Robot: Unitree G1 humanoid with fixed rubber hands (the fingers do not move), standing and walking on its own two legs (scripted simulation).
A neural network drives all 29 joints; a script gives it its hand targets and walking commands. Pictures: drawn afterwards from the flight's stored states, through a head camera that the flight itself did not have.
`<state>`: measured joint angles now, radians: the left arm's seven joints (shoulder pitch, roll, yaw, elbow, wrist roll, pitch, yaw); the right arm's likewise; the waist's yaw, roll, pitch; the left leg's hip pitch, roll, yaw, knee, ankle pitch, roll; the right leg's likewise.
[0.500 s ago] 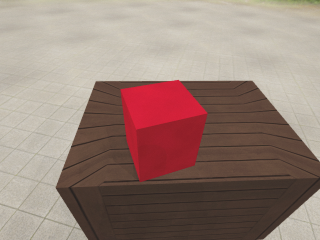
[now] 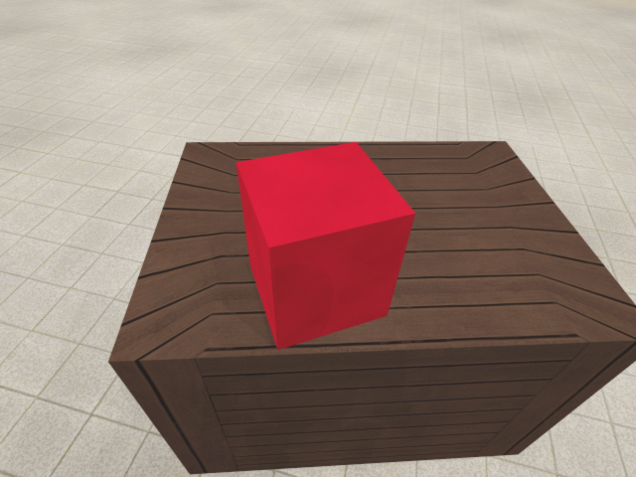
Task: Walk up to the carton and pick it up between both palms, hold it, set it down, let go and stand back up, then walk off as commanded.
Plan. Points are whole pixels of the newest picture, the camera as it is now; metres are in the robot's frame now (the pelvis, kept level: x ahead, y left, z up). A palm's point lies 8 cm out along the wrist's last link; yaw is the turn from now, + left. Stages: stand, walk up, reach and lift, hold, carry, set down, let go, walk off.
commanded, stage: walk off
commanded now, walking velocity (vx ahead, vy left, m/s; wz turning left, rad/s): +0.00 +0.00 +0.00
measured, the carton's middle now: (317, 244) +0.47 +0.04 +0.01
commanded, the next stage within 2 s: none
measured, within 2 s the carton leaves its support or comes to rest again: neither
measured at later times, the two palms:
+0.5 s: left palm out of the picture -0.02 +0.26 -0.16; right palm out of the picture +0.02 -0.28 -0.13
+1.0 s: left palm out of the picture -0.06 +0.31 -0.18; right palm out of the picture -0.06 -0.24 -0.13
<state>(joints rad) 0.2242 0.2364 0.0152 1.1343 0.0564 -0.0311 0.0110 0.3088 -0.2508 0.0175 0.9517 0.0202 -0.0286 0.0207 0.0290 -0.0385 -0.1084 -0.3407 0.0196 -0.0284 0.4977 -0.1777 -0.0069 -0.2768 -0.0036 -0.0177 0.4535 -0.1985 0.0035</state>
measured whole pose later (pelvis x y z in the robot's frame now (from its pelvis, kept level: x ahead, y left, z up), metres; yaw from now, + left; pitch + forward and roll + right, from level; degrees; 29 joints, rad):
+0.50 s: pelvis -0.05 -0.01 -0.02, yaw +0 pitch -4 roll -1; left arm 0.24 0.28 0.05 0.98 0.06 0.02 0.01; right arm 0.20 -0.25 -0.03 0.94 0.02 0.06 0.02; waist 0.03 -0.04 0.10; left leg -0.40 0.02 -0.03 0.65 -0.19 0.01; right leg -0.29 0.02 -0.02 0.81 -0.40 0.00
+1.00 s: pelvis -0.14 +0.04 -0.03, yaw -1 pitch -6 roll -5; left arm 0.17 0.30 0.05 0.85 0.06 0.05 0.02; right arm 0.14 -0.27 -0.05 0.90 0.02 0.04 0.00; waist 0.03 -0.01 0.27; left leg -0.37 -0.06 -0.09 0.86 -0.37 0.07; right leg -0.38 0.09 0.01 0.99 -0.55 0.00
